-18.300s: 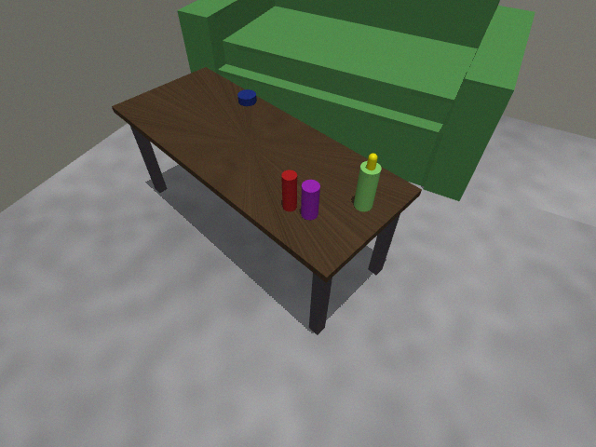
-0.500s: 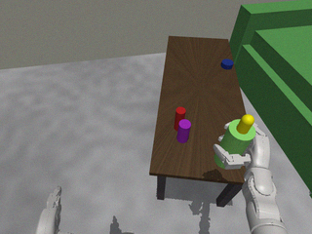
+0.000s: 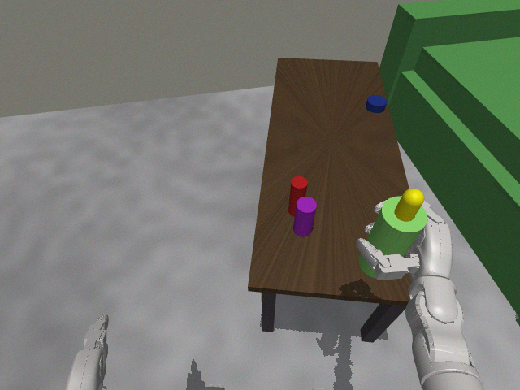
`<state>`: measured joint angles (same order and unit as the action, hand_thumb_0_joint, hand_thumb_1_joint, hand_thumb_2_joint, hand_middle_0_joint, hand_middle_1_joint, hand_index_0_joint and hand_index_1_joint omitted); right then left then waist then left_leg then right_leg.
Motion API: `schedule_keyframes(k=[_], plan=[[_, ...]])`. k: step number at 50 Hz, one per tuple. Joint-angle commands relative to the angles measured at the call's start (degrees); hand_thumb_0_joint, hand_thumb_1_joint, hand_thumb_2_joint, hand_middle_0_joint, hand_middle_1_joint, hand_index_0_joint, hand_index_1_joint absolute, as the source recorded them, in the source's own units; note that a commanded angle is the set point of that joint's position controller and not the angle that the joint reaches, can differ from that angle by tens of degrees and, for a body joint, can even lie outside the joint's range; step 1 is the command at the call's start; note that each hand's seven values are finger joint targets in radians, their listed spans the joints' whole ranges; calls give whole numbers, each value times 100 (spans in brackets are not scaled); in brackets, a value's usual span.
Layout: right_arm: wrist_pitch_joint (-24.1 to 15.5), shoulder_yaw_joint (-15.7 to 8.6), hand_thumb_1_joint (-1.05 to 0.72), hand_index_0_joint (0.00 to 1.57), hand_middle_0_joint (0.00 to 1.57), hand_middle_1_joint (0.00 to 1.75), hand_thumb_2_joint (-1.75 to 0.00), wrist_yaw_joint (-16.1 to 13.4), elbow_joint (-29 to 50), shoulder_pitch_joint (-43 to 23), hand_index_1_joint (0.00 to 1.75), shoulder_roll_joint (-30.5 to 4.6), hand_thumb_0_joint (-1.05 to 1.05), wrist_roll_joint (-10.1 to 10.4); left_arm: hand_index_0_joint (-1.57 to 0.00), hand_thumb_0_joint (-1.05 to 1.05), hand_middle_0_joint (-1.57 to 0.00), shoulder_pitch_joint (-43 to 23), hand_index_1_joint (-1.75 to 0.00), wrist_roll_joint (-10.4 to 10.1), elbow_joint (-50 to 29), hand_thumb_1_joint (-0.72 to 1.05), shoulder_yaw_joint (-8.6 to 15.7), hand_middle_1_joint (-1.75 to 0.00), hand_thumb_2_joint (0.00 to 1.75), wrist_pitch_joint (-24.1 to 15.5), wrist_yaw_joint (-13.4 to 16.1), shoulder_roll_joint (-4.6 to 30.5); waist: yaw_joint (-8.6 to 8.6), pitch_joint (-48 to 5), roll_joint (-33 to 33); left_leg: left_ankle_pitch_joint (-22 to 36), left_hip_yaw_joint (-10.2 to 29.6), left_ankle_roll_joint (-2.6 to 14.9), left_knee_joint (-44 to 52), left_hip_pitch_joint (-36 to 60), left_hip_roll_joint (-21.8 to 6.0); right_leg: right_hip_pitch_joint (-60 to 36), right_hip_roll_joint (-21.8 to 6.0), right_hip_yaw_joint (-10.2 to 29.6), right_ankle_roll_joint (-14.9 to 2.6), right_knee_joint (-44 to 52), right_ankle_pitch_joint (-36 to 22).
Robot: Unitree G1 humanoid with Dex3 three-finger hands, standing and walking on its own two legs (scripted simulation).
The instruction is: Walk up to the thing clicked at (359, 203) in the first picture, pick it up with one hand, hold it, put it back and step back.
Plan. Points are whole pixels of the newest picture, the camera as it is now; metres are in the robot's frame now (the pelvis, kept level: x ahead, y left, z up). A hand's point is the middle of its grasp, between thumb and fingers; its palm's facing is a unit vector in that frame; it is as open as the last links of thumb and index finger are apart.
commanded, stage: hold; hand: right
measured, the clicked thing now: (392, 233) +0.33 -0.17 +0.08
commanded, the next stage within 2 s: crouch in 0.18 s
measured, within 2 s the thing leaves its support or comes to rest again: neither
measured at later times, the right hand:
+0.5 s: hand (381, 240) +0.34 -0.17 +0.05, palm faces +0.20 +0.98 +0.02, open 8.4 cm
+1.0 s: hand (369, 234) +0.41 -0.18 -0.05, palm faces +0.18 +0.98 +0.01, open 8.5 cm
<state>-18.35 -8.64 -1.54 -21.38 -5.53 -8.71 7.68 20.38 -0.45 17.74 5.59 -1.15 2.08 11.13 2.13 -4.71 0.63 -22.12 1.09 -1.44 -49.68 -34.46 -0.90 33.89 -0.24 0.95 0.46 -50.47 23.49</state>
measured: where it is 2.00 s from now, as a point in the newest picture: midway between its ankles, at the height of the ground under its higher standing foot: outside the picture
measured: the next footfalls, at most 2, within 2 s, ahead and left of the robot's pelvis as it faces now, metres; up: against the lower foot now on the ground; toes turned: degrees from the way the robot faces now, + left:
none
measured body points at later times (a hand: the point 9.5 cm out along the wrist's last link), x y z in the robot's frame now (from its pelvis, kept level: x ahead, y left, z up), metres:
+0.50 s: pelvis +0.00 +0.01 +0.00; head +0.03 +0.00 +0.45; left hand +0.15 +0.27 -0.05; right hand +0.32 -0.22 +0.05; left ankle +0.03 +0.14 -0.70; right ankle +0.02 -0.12 -0.70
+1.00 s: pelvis -0.01 -0.01 -0.06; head +0.09 -0.05 +0.38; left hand +0.15 +0.26 -0.05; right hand +0.39 -0.24 -0.05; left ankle +0.03 +0.14 -0.69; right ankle +0.02 -0.12 -0.70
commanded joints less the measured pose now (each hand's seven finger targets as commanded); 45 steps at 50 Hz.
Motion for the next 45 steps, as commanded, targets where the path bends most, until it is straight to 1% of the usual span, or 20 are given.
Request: schedule_keyframes(k=[1,2,7,10,14,17,18,20,21,22,25,28,32,33,35,37,38,42,43,45], plan=[[-332,-134,-33,137,134,146,-133,14,1495,-1715,146,-632,0,8,-5,0,-5,-399,-5,8,-1308,-55,515,-5,5,-326,120,1053,54,-1571,2,999,-266,146,748,740,129,-849,-2,-22,-62,969,-850],[-292,-276,-36,137,134,145,-133,-30,1284,-1266,145,-681,0,15,-5,0,-5,-249,-6,-9,-1219,-55,516,-5,5,-298,108,1042,-24,-1483,82,1018,-283,138,765,836,130,-819,14,-20,-62,1008,-885],[-400,-694,-39,138,135,145,-133,-164,1370,-1683,145,-1008,0,77,-5,0,-5,-223,-5,-33,-1202,-54,509,-5,4,-242,126,921,-11,-1116,321,752,-218,111,916,762,106,-592,35,-95,-125,989,-583],[-407,-186,-37,136,133,144,-131,-11,922,-1303,144,-438,0,42,-5,0,-5,-90,-5,-12,-822,-54,296,-5,4,-248,65,600,64,-651,147,618,-166,131,836,378,98,-353,26,-145,-128,947,-441],[-454,216,-23,131,127,142,-131,171,1329,-1819,142,-230,0,44,-6,0,-4,-490,-3,7,-1223,-52,272,-5,4,-376,61,703,82,-1365,-50,920,-151,145,692,552,85,-615,18,-127,-92,834,-730],[-385,-322,-31,134,130,141,-129,127,1288,-1724,141,-766,0,31,-5,0,-5,-235,-5,-8,-1081,-54,379,-5,4,-334,95,874,7,-1565,-159,1074,-200,136,671,635,104,-763,21,-84,-61,855,-932],[-352,-660,-34,135,131,142,-130,61,992,-1465,142,-1083,0,7,-5,0,-5,-271,-5,-24,-1174,-54,576,-5,5,-329,124,1099,7,-1532,-77,1073,-212,126,666,674,105,-725,28,-77,-63,857,-925],[-412,-510,-38,139,135,145,-132,9,834,-1558,145,-704,0,86,-5,0,-4,-141,-4,7,-1018,-53,511,-5,4,-297,100,963,102,-1300,243,992,-230,103,668,568,118,-498,21,-58,-106,819,-804],[-478,-612,-39,139,136,146,-134,-15,891,-1632,146,-730,0,138,-5,0,-4,-171,-4,12,-939,-53,460,-5,4,-298,93,877,7,-1227,174,896,-173,104,686,556,76,-328,55,-105,-119,741,-671],[-570,-864,-39,140,136,147,-135,-62,881,-1854,147,-988,0,141,-6,0,-4,-345,-4,-1,-1333,-53,459,-5,4,-334,112,898,88,-1258,381,795,-114,85,752,537,68,-306,50,-124,-150,663,-582],[-751,-623,-36,140,136,147,-135,-52,321,-2138,147,-768,0,41,-5,0,-4,-292,-4,54,-1226,-53,399,-5,4,-353,108,787,262,-1052,574,726,17,69,655,196,37,19,39,-153,-180,429,-483],[-925,-407,-30,136,132,145,-134,123,-464,-2383,145,-556,0,-75,-5,0,-5,-184,-4,107,-1059,-53,100,-5,4,-414,25,427,336,-950,271,567,44,100,327,-332,36,349,27,-122,-176,226,-327],[-1175,-738,-27,132,128,141,-130,229,-557,-2892,141,-1071,0,-147,-6,0,-5,-165,-4,179,-1819,-53,240,-5,4,-505,-18,720,411,-1718,122,344,143,99,163,-384,31,414,28,-89,-141,-56,-139],[-1233,-877,-27,132,127,141,-130,233,-561,-3082,141,-1289,0,-140,-6,0,-5,-19,-4,187,-1842,-53,477,-5,3,-513,4,964,486,-1950,-17,400,135,98,104,-422,42,345,14,-82,-133,-107,-154],[-1336,-1298,-30,136,131,143,-132,191,-683,-3100,144,-1698,0,-111,-6,0,-5,361,-4,207,-1772,-53,411,-6,4,-479,-47,946,390,-2141,-278,419,-24,122,-98,-576,113,363,28,-33,-105,-111,-135],[-1519,-1140,-29,139,134,147,-135,174,-447,-3470,147,-1385,0,-48,-6,0,-5,264,-4,249,-2308,-53,533,-6,4,-527,-63,1054,512,-2531,-223,704,-99,132,-266,-548,152,292,35,-17,-103,-253,-396],[-1571,-1273,-29,140,135,148,-136,134,-532,-3583,148,-1558,0,-79,-6,0,-5,285,-5,269,-2313,-53,629,-6,5,-545,-54,1143,481,-2703,-329,832,-100,137,-369,-563,156,267,37,-18,-94,-352,-547],[-1656,-1017,-24,140,135,150,-137,168,-1592,-3330,150,-1031,0,-194,-5,0,-5,76,-6,319,-2176,-55,343,-6,7,-511,-132,849,489,-2176,-368,572,-215,209,-709,-1313,207,869,-61,117,-41,-528,-580],[-1735,-1169,-23,139,134,149,-137,130,-1317,-3598,149,-1297,0,-260,-5,0,-5,-44,-6,352,-2390,-55,333,-6,6,-519,-134,878,441,-2424,-517,497,-210,223,-766,-1387,217,749,-101,152,-19,-550,-496],[-1795,-1094,-21,137,132,148,-135,126,-1356,-3846,148,-1283,0,-353,-6,0,-5,-176,-5,381,-2780,-54,326,-6,5,-515,-151,899,478,-2664,-552,482,-205,241,-873,-1395,232,728,-131,221,12,-574,-396]])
